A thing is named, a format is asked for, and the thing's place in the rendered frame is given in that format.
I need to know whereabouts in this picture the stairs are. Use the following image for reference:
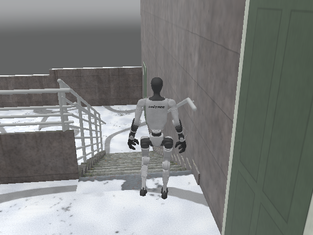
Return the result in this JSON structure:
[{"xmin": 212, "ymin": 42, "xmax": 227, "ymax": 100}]
[{"xmin": 83, "ymin": 151, "xmax": 186, "ymax": 177}]

